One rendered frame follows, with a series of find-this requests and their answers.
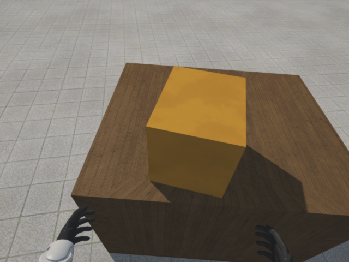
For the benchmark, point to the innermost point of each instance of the pedestal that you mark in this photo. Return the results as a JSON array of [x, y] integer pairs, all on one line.
[[292, 176]]

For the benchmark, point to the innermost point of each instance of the left robot forearm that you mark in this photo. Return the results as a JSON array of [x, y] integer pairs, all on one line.
[[58, 251]]

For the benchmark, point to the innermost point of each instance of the carton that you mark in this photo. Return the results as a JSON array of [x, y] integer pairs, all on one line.
[[196, 134]]

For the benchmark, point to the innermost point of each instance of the right robot hand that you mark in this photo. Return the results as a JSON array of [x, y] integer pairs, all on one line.
[[280, 252]]

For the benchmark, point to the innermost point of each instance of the left robot hand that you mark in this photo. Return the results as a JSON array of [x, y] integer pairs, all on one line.
[[70, 229]]

